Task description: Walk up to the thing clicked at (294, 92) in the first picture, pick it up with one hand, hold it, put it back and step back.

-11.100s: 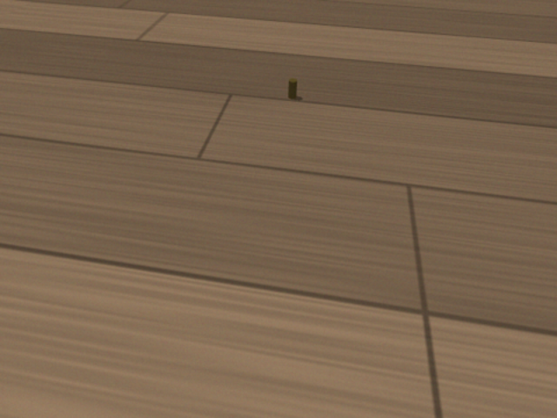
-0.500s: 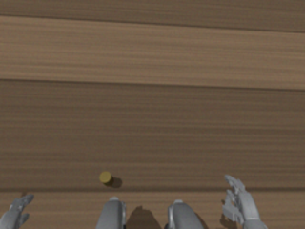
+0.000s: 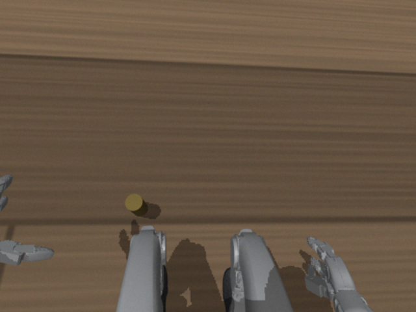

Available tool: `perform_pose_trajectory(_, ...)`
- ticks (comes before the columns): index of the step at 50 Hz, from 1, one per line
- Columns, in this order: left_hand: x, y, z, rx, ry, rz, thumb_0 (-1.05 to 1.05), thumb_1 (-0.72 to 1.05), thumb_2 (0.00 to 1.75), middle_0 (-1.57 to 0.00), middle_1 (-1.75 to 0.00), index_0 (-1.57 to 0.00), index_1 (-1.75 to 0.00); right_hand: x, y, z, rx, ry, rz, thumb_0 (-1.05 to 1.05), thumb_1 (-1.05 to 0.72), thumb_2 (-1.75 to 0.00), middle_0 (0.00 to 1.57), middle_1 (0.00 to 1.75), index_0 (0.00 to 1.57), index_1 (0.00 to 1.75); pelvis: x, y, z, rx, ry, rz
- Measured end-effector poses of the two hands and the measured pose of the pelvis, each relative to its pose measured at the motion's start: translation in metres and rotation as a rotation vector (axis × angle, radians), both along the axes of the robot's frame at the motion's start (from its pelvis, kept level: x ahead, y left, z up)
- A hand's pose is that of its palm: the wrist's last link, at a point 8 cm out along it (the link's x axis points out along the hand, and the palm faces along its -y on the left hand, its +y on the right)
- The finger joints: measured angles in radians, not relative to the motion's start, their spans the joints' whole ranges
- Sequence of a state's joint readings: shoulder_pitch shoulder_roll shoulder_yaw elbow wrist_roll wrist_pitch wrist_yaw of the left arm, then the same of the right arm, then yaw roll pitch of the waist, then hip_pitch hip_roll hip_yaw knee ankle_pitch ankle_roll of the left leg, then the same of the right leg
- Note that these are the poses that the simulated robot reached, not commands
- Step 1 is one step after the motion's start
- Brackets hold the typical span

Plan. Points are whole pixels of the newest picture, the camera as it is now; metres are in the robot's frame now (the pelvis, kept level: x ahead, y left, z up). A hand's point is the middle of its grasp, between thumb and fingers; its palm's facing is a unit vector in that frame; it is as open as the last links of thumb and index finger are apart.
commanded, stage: go down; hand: left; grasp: from the side
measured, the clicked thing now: (137, 205) +0.39 +0.22 -0.48
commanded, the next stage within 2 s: none
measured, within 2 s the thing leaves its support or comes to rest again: neither
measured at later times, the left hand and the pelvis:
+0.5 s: hand (25, 212) +0.31 +0.36 -0.12, palm faces +0.02 -0.89 -0.46, open 15.4 cm; pelvis -0.01 +0.00 -0.06, yaw -2 degrees
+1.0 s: hand (27, 209) +0.32 +0.38 -0.14, palm faces +0.04 -0.90 -0.43, open 15.7 cm; pelvis -0.03 +0.00 -0.11, yaw -3 degrees
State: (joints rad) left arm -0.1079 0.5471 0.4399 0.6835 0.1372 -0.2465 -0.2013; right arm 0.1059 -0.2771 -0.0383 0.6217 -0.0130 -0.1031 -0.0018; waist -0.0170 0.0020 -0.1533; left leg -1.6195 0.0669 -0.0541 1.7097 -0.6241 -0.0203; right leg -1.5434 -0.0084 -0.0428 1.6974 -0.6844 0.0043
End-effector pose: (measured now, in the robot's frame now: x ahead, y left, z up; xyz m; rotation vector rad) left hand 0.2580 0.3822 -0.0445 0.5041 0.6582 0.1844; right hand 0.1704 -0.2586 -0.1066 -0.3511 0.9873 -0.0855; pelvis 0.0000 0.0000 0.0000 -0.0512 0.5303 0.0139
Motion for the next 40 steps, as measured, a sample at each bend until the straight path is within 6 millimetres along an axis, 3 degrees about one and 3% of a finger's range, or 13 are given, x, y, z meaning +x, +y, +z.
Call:
perform_pose_trajectory(16,0.035,0.015,-0.028,-0.023,-0.127,-0.077,0.00,-0.22,0.39,-0.02,-0.34,-0.03,-0.32,-0.024,-0.009,-0.044,-0.052,0.091,-0.002,0.01,-0.83,-0.88,0.20,0.30,0.20,0.30,-0.010,0.002,-0.041,-0.020,0.039,-0.010)
perform_pose_trajectory(40,0.042,0.034,-0.063,-0.069,-0.246,-0.113,0.00,-0.22,0.36,-0.01,-0.29,-0.02,-0.28,-0.026,-0.011,-0.098,-0.086,0.110,0.063,0.01,-0.83,-0.88,0.20,0.30,0.20,0.30,-0.026,0.002,-0.097,-0.036,0.033,-0.023)
